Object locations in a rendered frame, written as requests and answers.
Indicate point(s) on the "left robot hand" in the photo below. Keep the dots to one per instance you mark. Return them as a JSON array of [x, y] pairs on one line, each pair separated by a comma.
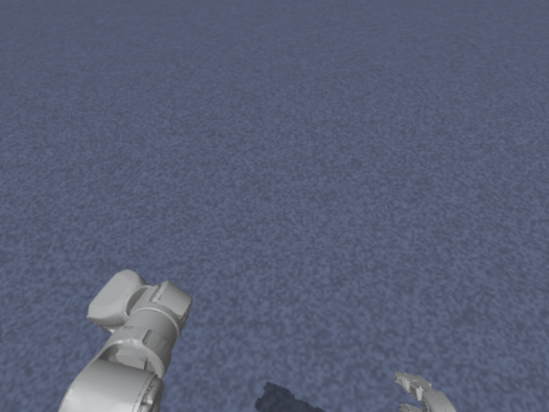
[[106, 308]]

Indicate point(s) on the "left robot arm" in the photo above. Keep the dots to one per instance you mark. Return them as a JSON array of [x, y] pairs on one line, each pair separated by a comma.
[[126, 375]]

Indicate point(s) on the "right robot hand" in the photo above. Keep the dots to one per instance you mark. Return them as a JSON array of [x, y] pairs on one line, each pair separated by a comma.
[[420, 389]]

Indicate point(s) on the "cube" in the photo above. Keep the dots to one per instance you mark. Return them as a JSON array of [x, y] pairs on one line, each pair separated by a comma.
[[112, 329]]

